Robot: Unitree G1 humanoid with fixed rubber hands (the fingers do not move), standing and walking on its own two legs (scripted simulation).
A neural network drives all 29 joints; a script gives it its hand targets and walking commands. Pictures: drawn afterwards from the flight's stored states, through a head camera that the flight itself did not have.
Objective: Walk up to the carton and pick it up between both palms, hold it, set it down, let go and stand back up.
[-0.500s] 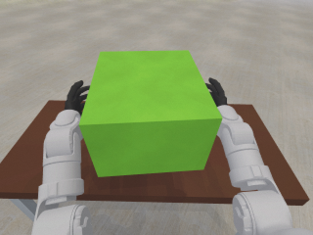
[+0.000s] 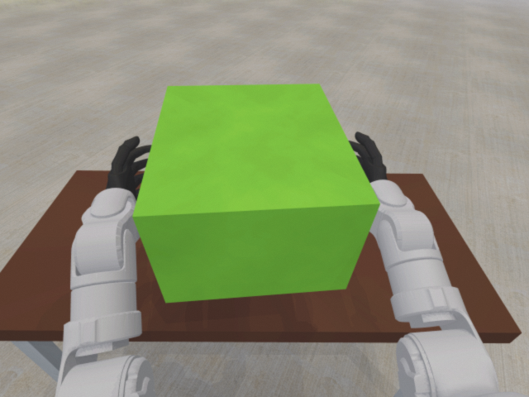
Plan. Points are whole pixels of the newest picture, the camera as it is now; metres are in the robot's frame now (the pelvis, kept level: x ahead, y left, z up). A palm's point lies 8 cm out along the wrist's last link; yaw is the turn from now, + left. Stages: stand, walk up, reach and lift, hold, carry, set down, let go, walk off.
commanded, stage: hold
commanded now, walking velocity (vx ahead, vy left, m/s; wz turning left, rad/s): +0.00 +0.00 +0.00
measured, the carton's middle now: (251, 181) +0.40 +0.00 +0.16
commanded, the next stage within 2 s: none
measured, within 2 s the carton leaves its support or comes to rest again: neither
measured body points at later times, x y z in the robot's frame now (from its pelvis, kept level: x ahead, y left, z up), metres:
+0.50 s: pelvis -0.01 -0.01 +0.00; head -0.05 +0.00 +0.45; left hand +0.36 +0.18 +0.18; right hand +0.37 -0.18 +0.18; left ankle -0.02 +0.11 -0.75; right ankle +0.04 -0.13 -0.75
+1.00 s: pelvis -0.01 -0.01 +0.00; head -0.05 +0.00 +0.45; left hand +0.37 +0.18 +0.18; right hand +0.38 -0.18 +0.18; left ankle -0.02 +0.11 -0.75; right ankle +0.04 -0.13 -0.75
